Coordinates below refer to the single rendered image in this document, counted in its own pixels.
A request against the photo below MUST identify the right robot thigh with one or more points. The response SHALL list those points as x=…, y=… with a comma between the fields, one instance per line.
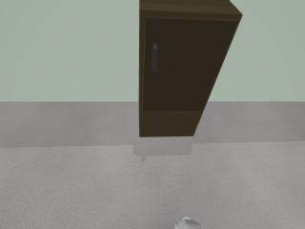
x=187, y=224

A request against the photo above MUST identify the cupboard door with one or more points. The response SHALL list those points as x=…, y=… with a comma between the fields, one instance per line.
x=190, y=52

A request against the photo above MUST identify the handle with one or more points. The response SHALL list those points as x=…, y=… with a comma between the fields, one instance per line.
x=154, y=57

